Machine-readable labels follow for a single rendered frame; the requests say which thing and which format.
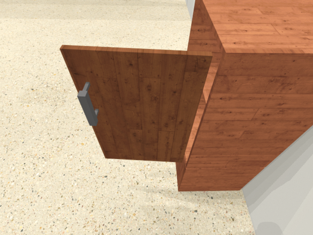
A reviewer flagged cupboard door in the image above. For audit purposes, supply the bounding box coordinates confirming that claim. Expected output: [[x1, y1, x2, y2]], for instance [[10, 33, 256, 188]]
[[60, 45, 213, 163]]

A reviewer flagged handle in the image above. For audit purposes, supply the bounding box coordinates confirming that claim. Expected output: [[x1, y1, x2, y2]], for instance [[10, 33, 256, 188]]
[[77, 82, 99, 126]]

